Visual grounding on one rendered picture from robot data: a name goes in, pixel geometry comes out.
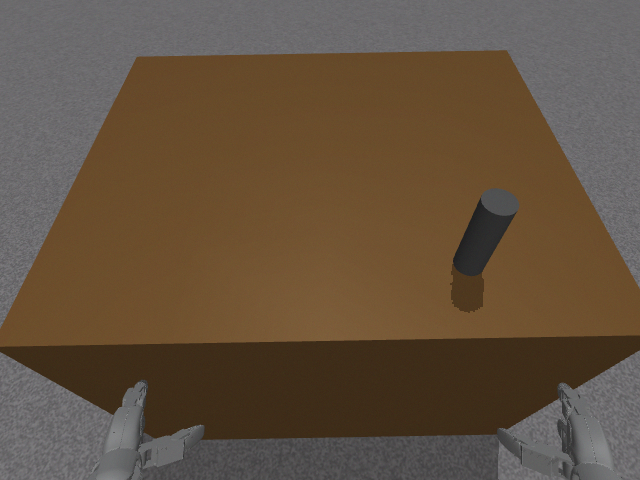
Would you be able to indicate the left robot arm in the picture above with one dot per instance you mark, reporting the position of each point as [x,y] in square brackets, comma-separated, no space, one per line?
[118,464]

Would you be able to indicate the right robot arm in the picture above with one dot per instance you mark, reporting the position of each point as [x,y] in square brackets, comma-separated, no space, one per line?
[592,471]

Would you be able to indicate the right robot hand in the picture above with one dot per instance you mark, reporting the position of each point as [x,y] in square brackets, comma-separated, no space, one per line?
[583,440]

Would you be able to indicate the can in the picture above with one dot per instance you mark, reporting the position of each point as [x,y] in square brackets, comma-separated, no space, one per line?
[491,218]

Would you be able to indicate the left robot hand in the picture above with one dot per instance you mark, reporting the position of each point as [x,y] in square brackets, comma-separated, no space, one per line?
[127,427]

